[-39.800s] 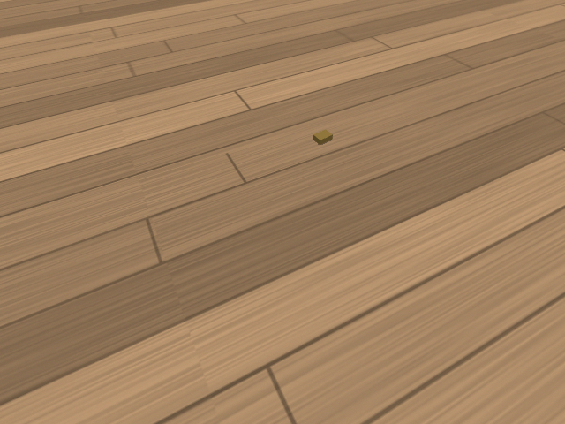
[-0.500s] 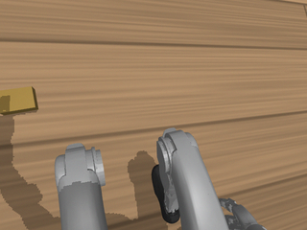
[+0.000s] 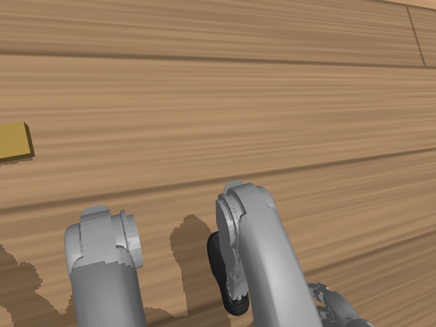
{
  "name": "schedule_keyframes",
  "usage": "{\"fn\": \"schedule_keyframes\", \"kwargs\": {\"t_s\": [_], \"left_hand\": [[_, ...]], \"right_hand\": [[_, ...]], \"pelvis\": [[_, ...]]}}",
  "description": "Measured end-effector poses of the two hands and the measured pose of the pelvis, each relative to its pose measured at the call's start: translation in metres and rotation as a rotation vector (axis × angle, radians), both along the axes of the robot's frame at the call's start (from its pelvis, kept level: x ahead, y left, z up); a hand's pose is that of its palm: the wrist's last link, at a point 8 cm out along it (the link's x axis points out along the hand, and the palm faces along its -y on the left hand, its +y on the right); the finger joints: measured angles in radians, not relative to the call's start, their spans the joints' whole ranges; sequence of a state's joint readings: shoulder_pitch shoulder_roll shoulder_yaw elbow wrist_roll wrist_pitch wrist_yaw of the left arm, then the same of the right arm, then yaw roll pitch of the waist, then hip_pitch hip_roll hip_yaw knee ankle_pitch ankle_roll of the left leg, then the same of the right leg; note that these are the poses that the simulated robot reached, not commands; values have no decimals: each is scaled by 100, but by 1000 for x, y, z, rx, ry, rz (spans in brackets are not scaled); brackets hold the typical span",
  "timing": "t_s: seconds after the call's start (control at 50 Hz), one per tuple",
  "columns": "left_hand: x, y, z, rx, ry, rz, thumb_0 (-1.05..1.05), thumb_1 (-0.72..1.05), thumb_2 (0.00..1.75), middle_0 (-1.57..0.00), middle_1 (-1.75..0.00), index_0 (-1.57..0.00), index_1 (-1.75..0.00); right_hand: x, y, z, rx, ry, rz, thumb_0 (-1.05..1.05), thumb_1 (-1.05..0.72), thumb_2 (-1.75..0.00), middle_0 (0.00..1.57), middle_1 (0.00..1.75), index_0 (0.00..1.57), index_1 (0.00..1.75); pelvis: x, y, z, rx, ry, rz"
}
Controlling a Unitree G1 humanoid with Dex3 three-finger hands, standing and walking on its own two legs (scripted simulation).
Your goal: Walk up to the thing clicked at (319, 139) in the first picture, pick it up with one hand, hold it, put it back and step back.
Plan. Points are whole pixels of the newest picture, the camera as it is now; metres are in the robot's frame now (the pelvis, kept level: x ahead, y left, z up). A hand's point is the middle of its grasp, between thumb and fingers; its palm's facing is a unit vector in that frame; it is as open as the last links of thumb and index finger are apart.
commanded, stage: rise first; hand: left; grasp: from above
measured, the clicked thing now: (2, 143) +0.47 +0.36 -0.30
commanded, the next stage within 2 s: approach in 1.12 s
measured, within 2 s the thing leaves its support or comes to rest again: neither
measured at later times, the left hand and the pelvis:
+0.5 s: hand out of the picture +0.43 +0.39 -0.18, palm faces -0.43 -0.12 -0.90, open 13.8 cm; pelvis +0.00 +0.00 +0.00, yaw -1 degrees
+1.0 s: hand out of the picture +0.42 +0.39 -0.17, palm faces -0.43 -0.11 -0.90, open 13.9 cm; pelvis -0.01 +0.00 +0.00, yaw -1 degrees
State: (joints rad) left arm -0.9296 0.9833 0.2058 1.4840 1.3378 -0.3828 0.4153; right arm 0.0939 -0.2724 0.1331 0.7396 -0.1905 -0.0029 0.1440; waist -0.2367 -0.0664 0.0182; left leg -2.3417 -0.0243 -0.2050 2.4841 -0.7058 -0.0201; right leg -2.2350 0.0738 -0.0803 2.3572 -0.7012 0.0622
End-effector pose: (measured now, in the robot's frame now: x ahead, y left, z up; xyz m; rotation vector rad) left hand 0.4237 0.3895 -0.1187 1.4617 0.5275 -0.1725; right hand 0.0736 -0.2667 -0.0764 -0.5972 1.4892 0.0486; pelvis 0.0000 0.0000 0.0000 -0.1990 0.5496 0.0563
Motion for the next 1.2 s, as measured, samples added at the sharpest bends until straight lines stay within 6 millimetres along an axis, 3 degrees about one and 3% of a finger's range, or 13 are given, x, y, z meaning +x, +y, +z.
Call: {"fn": "schedule_keyframes", "kwargs": {"t_s": [0.36, 0.72, 1.2], "left_hand": [[4, 5, -3, 0, 0, 7, 0, -46, 96, -16, -91, -15, -92], [7, 5, -3, 6, -2, 5, 0, -48, 99, -15, -93, -13, -94], [9, -1, 9, 16, -10, -11, 0, -50, 101, -14, -93, -12, -95]], "right_hand": [[3, 5, 4, 7, -9, 21, 0, -90, -90, 20, 30, 20, 30], [-9, 5, 10, -2, -6, 8, 0, -91, -90, 20, 30, 20, 30], [-11, 4, 8, 12, -35, 0, 0, -90, -90, 20, 30, 20, 30]], "pelvis": [[-1, 3, 0, -15, -4, 0], [-4, 4, 0, -21, -17, -4], [-6, 2, 1, -14, -18, -3]]}}
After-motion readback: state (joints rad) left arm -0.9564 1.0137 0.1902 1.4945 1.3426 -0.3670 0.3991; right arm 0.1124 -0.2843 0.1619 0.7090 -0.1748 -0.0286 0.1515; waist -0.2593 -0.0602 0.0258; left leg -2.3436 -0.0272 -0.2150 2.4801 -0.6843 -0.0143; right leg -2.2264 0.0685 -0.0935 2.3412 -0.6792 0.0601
